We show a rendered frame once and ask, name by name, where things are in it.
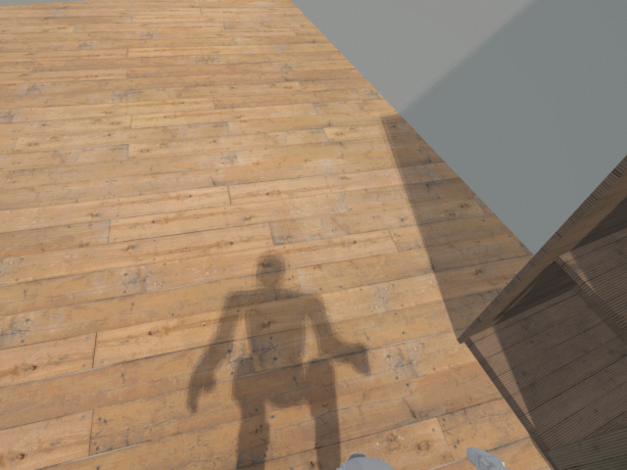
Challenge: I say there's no wardrobe door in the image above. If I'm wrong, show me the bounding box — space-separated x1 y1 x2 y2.
547 425 627 470

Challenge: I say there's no robot right hand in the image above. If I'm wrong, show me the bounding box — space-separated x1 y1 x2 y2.
466 446 511 470

